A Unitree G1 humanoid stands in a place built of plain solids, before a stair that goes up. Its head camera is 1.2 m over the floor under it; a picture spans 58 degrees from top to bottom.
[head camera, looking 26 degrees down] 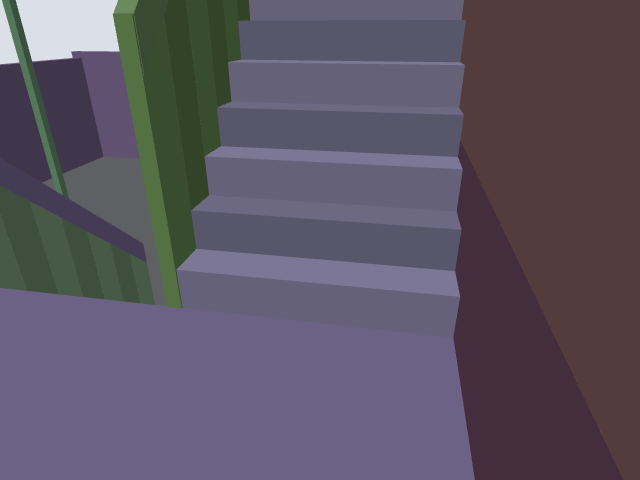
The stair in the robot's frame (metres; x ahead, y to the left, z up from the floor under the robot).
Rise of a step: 0.21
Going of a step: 0.21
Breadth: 1.25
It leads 10 degrees to the right of straight ahead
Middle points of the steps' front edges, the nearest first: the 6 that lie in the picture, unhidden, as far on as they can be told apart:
1.61 0.04 0.21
1.82 0.00 0.42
2.03 -0.04 0.62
2.24 -0.07 0.83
2.45 -0.11 1.04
2.66 -0.15 1.24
